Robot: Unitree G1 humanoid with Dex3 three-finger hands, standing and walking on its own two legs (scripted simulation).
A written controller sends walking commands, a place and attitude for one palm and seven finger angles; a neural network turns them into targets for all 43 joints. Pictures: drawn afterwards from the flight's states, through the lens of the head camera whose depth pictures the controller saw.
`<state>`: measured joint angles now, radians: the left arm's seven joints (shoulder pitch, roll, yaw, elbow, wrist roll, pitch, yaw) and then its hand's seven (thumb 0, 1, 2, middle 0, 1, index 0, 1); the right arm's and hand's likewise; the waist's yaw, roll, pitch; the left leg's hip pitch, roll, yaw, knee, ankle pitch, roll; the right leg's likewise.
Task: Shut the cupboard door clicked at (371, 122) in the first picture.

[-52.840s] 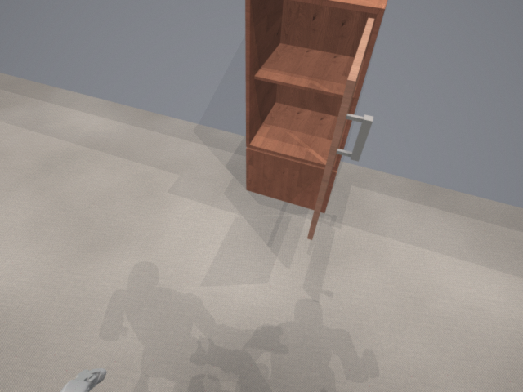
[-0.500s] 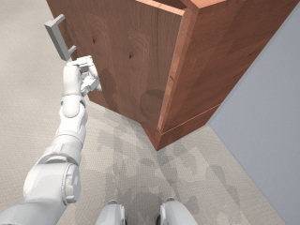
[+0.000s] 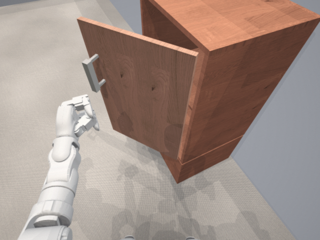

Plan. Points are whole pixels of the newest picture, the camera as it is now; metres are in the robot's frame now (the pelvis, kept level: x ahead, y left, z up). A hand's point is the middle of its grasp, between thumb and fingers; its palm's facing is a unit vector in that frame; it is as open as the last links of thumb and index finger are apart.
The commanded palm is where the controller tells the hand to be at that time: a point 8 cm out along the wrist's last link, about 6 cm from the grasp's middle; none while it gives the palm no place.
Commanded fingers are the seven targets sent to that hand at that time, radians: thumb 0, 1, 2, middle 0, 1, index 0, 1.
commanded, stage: draw the hand back to the body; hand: left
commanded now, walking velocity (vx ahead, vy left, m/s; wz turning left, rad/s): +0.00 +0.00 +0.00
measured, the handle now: (95, 73) +0.65 +0.23 +0.02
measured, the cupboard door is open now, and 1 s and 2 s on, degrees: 36 36 36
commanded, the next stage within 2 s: step back with the hand held close in 1.18 s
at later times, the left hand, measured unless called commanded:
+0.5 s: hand (30, 149) +0.27 +0.24 +0.15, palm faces +0.31 -0.91 -0.28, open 3.9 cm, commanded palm +0.22 +0.28 +0.17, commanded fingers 0.00 0.90 0.90 -0.58 -0.72 -0.58 -0.72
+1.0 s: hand out of the picture +0.20 +0.28 +0.19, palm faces +0.51 -0.76 -0.41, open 7.1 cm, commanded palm +0.15 +0.30 +0.22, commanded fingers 0.00 0.90 0.90 -0.20 -0.30 -0.20 -0.30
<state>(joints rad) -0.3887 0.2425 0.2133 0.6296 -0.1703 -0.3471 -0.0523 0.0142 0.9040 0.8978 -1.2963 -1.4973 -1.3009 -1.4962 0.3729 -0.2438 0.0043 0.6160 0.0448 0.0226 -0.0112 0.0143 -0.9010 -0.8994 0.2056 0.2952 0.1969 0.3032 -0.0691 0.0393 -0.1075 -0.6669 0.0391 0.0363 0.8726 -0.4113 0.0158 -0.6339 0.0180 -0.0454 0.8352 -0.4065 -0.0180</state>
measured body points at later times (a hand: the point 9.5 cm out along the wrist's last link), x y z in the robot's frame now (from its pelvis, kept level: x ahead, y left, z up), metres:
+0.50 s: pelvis +0.02 +0.01 +0.04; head +0.01 -0.01 +0.49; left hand +0.25 +0.29 +0.17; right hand +0.23 -0.19 -0.03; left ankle +0.01 +0.11 -0.70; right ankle +0.00 -0.11 -0.70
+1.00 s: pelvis +0.02 +0.00 +0.05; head +0.00 -0.03 +0.49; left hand +0.16 +0.32 +0.21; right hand +0.21 -0.21 -0.05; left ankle +0.01 +0.11 -0.70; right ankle +0.00 -0.11 -0.70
